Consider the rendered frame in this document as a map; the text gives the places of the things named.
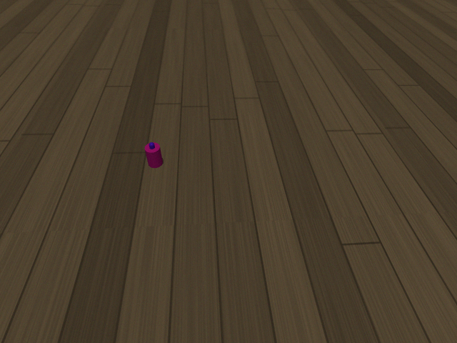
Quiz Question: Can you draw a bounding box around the bottle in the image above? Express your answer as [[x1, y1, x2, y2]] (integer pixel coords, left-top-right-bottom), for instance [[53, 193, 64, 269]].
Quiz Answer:
[[145, 142, 163, 168]]

